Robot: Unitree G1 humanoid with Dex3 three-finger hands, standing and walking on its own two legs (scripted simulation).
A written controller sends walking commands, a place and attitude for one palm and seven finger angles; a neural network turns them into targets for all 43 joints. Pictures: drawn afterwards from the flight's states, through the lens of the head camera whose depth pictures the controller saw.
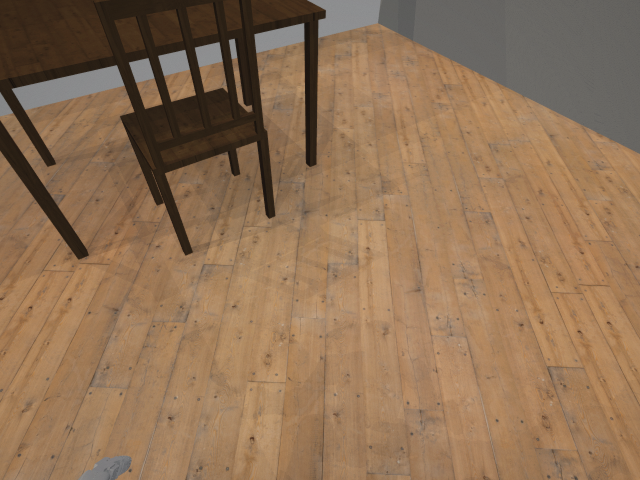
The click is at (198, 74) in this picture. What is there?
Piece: chair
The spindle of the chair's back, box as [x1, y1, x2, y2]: [176, 7, 211, 128]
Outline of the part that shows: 185,7 176,9 203,126 206,128 211,125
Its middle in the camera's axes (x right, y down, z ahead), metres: -0.38 -0.49 +1.15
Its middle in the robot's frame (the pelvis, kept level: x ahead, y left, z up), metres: +1.17 +0.42 -0.06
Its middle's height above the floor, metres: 0.71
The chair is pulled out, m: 0.00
